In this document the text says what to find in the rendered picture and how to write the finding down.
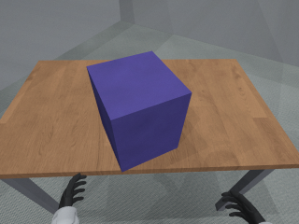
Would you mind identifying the table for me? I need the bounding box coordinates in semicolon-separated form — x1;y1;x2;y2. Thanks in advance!
0;59;299;214

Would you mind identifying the left robot forearm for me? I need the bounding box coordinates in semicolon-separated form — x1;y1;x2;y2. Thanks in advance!
51;206;79;224

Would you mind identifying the left robot hand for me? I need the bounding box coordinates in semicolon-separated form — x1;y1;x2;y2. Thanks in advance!
58;173;87;210

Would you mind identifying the carton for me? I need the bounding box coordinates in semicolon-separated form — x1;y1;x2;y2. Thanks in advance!
86;51;192;172

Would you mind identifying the right robot hand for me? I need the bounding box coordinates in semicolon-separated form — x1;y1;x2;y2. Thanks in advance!
221;190;266;224

